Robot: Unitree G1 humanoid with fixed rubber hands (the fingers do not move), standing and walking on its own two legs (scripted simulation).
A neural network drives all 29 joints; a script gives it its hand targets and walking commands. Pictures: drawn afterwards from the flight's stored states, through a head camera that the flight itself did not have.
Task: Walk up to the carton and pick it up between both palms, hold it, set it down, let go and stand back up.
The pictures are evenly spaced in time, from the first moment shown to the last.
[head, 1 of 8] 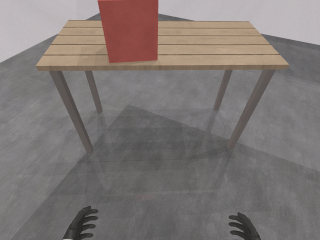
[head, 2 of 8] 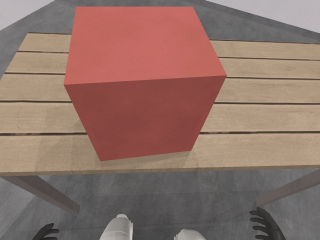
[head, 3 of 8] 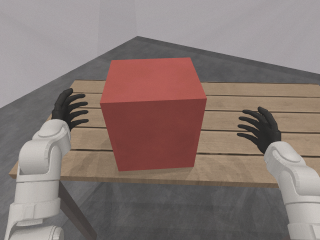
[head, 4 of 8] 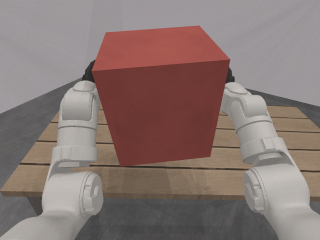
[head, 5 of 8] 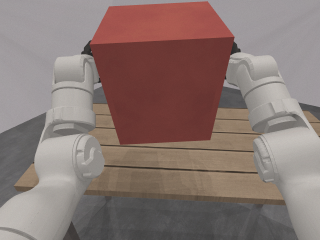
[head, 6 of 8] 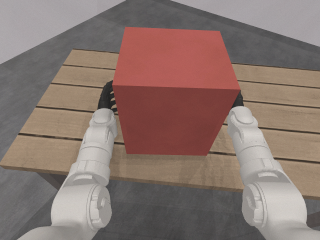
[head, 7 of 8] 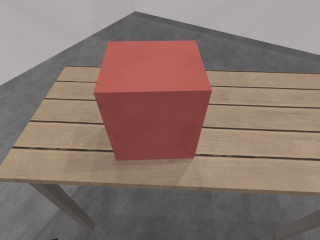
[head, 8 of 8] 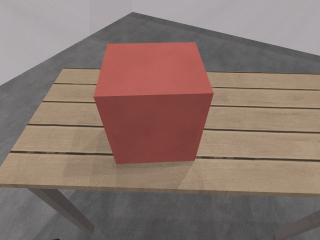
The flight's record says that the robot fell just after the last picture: no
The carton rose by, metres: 0.25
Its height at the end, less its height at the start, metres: +0.00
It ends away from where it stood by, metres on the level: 0.04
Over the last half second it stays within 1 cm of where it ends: yes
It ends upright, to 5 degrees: yes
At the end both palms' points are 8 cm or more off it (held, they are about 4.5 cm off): yes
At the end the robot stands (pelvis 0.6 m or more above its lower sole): yes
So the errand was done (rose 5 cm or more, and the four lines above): yes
